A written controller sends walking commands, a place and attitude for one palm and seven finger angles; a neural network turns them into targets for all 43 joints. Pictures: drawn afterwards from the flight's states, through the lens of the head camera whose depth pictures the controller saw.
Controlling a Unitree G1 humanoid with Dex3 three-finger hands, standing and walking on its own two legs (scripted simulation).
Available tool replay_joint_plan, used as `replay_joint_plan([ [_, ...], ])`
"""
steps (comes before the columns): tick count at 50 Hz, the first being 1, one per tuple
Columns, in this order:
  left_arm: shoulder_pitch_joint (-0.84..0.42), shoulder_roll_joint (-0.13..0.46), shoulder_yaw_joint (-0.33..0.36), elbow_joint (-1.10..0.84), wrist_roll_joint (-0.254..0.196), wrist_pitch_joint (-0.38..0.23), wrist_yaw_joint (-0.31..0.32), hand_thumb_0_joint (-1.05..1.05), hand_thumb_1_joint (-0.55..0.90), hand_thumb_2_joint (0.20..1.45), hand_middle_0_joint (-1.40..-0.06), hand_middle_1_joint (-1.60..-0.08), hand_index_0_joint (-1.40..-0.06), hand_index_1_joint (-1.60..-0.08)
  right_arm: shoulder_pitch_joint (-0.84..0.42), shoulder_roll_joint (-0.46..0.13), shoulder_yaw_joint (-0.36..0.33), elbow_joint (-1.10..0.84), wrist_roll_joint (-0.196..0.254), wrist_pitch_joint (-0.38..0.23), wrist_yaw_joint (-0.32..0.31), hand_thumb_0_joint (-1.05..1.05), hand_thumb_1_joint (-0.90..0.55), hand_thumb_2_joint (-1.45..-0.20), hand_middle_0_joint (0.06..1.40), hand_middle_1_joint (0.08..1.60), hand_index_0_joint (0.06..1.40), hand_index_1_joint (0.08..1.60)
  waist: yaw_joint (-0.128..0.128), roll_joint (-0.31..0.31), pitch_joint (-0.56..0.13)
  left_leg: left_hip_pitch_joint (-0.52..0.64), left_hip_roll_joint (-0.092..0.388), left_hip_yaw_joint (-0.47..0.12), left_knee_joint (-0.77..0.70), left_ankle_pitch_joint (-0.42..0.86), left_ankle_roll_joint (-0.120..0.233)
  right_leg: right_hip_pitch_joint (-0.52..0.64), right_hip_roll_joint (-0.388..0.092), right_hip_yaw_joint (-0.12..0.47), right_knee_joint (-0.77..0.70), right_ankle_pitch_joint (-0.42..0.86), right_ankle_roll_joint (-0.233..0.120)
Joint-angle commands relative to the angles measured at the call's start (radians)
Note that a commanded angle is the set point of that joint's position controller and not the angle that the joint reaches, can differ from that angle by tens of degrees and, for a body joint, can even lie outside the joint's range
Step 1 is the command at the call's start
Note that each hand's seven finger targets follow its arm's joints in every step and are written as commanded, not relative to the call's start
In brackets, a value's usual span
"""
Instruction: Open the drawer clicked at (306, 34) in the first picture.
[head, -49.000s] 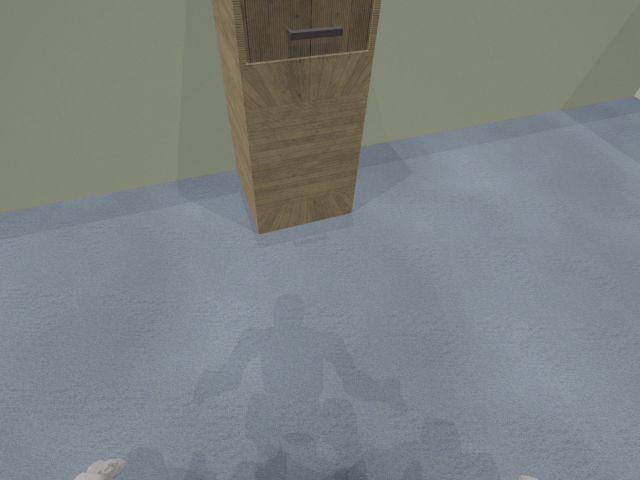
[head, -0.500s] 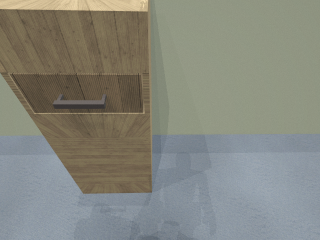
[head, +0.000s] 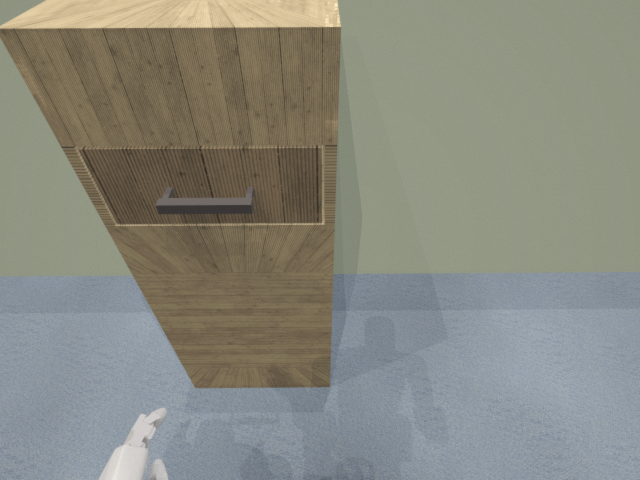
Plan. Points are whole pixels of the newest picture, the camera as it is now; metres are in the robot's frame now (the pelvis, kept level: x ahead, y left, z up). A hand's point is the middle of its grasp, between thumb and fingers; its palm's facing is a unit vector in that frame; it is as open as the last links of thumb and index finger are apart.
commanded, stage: raise the hand with hooked fingers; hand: left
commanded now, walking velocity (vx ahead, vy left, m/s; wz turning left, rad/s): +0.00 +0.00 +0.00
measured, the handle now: (207, 198) +0.53 +0.23 +0.06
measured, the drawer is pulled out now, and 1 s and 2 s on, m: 0.00 0.00 0.00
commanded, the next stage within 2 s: move the hooked fingers above the handle in 1.74 s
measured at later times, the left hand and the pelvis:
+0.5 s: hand (138, 388) +0.22 +0.23 +0.03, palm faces +0.20 -0.11 -0.97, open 10.0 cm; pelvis +0.02 -0.01 -0.03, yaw +3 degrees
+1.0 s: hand (152, 285) +0.32 +0.23 +0.10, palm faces +0.11 -0.11 -0.99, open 12.9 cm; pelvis +0.07 -0.02 +0.00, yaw +2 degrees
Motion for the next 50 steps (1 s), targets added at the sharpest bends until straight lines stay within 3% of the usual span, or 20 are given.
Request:
replay_joint_plan([
  [1,-0.178,0.011,-0.107,-0.252,0.314,-0.054,0.103,0.000,0.690,0.810,-0.215,-0.435,-0.215,-0.435,-0.212,-0.155,-0.057,-0.283,-0.044,-0.057,0.013,0.000,-0.900,-0.900,0.200,0.300,0.200,0.300,-0.055,-0.152,0.033,-0.042,0.130,-0.255,-0.024,-0.316,-0.072,-0.238,0.039,0.034,-0.121,-0.107,-0.020],
  [3,-0.013,0.008,-0.061,-0.192,0.481,-0.046,0.154,0.000,0.643,0.790,-0.218,-0.465,-0.218,-0.465,-0.301,-0.168,-0.079,-0.385,-0.083,0.015,0.049,0.000,-0.900,-0.900,0.200,0.300,0.200,0.300,0.025,-0.138,-0.022,-0.062,0.113,-0.239,0.039,-0.264,-0.071,-0.234,0.051,0.054,-0.105,-0.140,-0.035],
  [5,0.168,0.027,-0.019,-0.060,0.605,-0.035,0.172,0.000,0.597,0.770,-0.222,-0.495,-0.222,-0.495,-0.333,-0.149,-0.080,-0.422,-0.069,0.111,0.074,0.000,-0.900,-0.900,0.200,0.300,0.200,0.300,0.083,-0.299,0.067,-0.211,0.100,-0.191,0.019,-0.367,-0.081,-0.224,0.042,0.083,-0.145,-0.271,-0.041],
  [6,0.152,0.013,-0.031,-0.058,0.648,-0.043,0.166,0.000,0.573,0.760,-0.223,-0.510,-0.223,-0.510,-0.363,-0.144,-0.073,-0.451,-0.063,0.160,0.086,0.000,-0.900,-0.900,0.200,0.300,0.200,0.300,0.084,-0.337,0.070,-0.226,0.089,-0.167,0.019,-0.348,-0.081,-0.208,0.042,0.097,-0.149,-0.292,-0.045],
  [7,0.128,0.034,-0.009,-0.089,0.691,-0.050,0.166,0.000,0.550,0.750,-0.225,-0.525,-0.225,-0.525,-0.391,-0.143,-0.075,-0.481,-0.061,0.203,0.095,0.000,-0.900,-0.900,0.200,0.300,0.200,0.300,0.101,-0.329,0.054,-0.230,0.079,-0.146,0.029,-0.309,-0.079,-0.184,0.045,0.116,-0.143,-0.280,-0.051],
  [9,0.017,0.090,0.032,-0.177,0.758,-0.045,0.176,0.000,0.503,0.730,-0.228,-0.555,-0.228,-0.555,-0.432,-0.132,-0.072,-0.522,-0.059,0.276,0.108,0.000,-0.900,-0.900,0.200,0.300,0.200,0.300,0.115,-0.248,0.025,-0.212,0.075,-0.140,0.038,-0.245,-0.074,-0.157,0.045,0.130,-0.123,-0.219,-0.059],
  [11,-0.123,0.152,0.071,-0.308,0.817,-0.037,0.202,0.000,0.457,0.710,-0.232,-0.585,-0.232,-0.585,-0.464,-0.120,-0.070,-0.544,-0.068,0.322,0.114,0.000,-0.900,-0.900,0.200,0.300,0.200,0.300,0.127,-0.077,-0.013,-0.186,0.079,-0.156,0.039,-0.235,-0.064,-0.144,0.054,0.162,-0.093,-0.182,-0.069],
  [13,-0.262,0.195,0.092,-0.417,0.869,-0.040,0.234,0.000,0.410,0.690,-0.235,-0.615,-0.235,-0.615,-0.446,-0.103,-0.073,-0.551,-0.085,0.338,0.111,0.000,-0.900,-0.900,0.200,0.300,0.200,0.300,0.120,0.118,-0.137,-0.093,0.110,-0.213,0.056,-0.199,-0.060,-0.161,0.070,0.164,-0.025,-0.086,-0.076],
  [15,-0.403,0.261,0.107,-0.566,0.895,-0.052,0.254,0.000,0.363,0.670,-0.238,-0.645,-0.238,-0.645,-0.426,-0.102,-0.071,-0.536,-0.104,0.343,0.109,0.000,-0.900,-0.900,0.200,0.300,0.200,0.300,0.095,0.198,-0.231,0.020,0.131,-0.286,0.105,-0.139,-0.085,-0.247,0.075,0.188,0.012,-0.060,-0.075],
  [18,-0.427,0.209,0.043,-0.618,0.859,-0.077,0.246,0.000,0.293,0.640,-0.243,-0.690,-0.243,-0.690,-0.420,-0.111,-0.063,-0.529,-0.112,0.328,0.100,0.000,-0.900,-0.900,0.200,0.300,0.200,0.300,0.050,0.218,-0.237,0.134,0.122,-0.273,0.169,-0.071,-0.095,-0.362,0.075,0.184,-0.016,-0.083,-0.079],
  [21,-0.439,0.152,-0.024,-0.537,0.817,-0.088,0.190,0.000,0.223,0.610,-0.248,-0.735,-0.248,-0.735,-0.416,-0.108,-0.054,-0.498,-0.108,0.325,0.099,0.000,-0.900,-0.900,0.200,0.300,0.200,0.300,0.011,0.113,-0.151,0.109,0.117,-0.296,0.157,-0.109,-0.080,-0.360,0.072,0.153,-0.045,-0.068,-0.063],
  [22,-0.421,0.124,-0.050,-0.489,0.801,-0.075,0.161,0.000,0.200,0.600,-0.250,-0.750,-0.250,-0.750,-0.422,-0.104,-0.053,-0.488,-0.098,0.331,0.098,0.000,-0.900,-0.900,0.200,0.300,0.200,0.300,0.011,0.087,-0.111,0.082,0.121,-0.303,0.126,-0.123,-0.075,-0.319,0.069,0.126,-0.058,-0.031,-0.055],
  [25,-0.283,0.110,-0.039,-0.366,0.745,0.000,0.059,0.000,0.130,0.570,-0.255,-0.795,-0.255,-0.795,-0.424,-0.096,-0.045,-0.482,-0.058,0.352,0.092,0.000,-0.900,-0.900,0.200,0.300,0.200,0.300,0.052,-0.074,-0.084,0.013,0.117,-0.263,0.044,-0.080,-0.069,-0.150,0.073,0.103,-0.112,0.047,-0.047],
  [28,-0.285,0.223,0.055,-0.395,0.743,0.015,0.008,0.000,0.060,0.540,-0.260,-0.840,-0.260,-0.840,-0.420,-0.091,-0.022,-0.486,-0.054,0.363,0.084,0.000,-0.900,-0.900,0.200,0.300,0.200,0.300,0.089,-0.121,-0.106,0.000,0.102,-0.218,0.017,0.045,-0.072,-0.004,0.066,0.121,-0.134,0.152,-0.047],
  [30,-0.274,0.325,0.150,-0.433,0.768,-0.001,0.006,0.000,0.013,0.520,-0.263,-0.870,-0.263,-0.870,-0.431,-0.090,-0.011,-0.482,-0.064,0.359,0.081,0.000,-0.900,-0.900,0.200,0.300,0.200,0.300,0.118,-0.073,-0.145,0.005,0.093,-0.193,0.015,0.123,-0.068,0.080,0.066,0.150,-0.135,0.230,-0.049],
  [34,-0.363,0.332,0.155,-0.585,0.795,-0.037,0.025,0.000,-0.080,0.480,-0.270,-0.930,-0.270,-0.930,-0.425,-0.082,-0.013,-0.475,-0.074,0.350,0.087,0.000,-0.900,-0.900,0.200,0.300,0.200,0.300,0.116,0.113,-0.224,0.118,0.105,-0.197,0.021,0.314,-0.078,0.107,0.059,0.154,-0.141,0.334,-0.055],
  [36,-0.392,0.341,0.177,-0.618,0.765,-0.038,0.031,0.000,-0.127,0.460,-0.273,-0.960,-0.273,-0.960,-0.418,-0.086,-0.024,-0.464,-0.075,0.346,0.084,0.000,-0.900,-0.900,0.200,0.300,0.200,0.300,0.108,0.132,-0.243,0.151,0.100,-0.198,0.024,0.351,-0.076,0.120,0.056,0.157,-0.157,0.364,-0.056],
  [41,-0.423,0.305,0.153,-0.555,0.694,-0.022,-0.009,0.000,-0.243,0.410,-0.282,-1.035,-0.282,-1.035,-0.394,-0.102,-0.046,-0.428,-0.059,0.349,0.078,0.000,-0.900,-0.900,0.200,0.300,0.200,0.300,0.079,0.002,-0.208,0.169,0.094,-0.193,0.002,0.355,-0.071,0.129,0.044,0.128,-0.196,0.392,-0.035],
  [45,-0.482,0.341,0.152,-0.476,0.679,0.032,-0.076,0.000,-0.337,0.370,-0.288,-1.095,-0.288,-1.095,-0.412,-0.121,-0.046,-0.421,-0.040,0.365,0.071,0.000,-0.900,-0.900,0.200,0.300,0.200,0.300,0.075,-0.083,-0.149,0.124,0.078,-0.175,-0.036,0.286,-0.062,0.173,0.038,0.134,-0.228,0.404,-0.029],
  [50,-0.643,0.463,0.206,-0.553,0.682,0.036,-0.145,0.000,-0.453,0.320,-0.297,-1.170,-0.297,-1.170,-0.442,-0.127,-0.039,-0.429,-0.040,0.378,0.060,0.000,-0.900,-0.900,0.200,0.300,0.200,0.300,0.090,0.003,-0.237,0.171,0.062,-0.162,-0.046,0.350,-0.049,0.270,0.028,0.143,-0.234,0.504,-0.028],
])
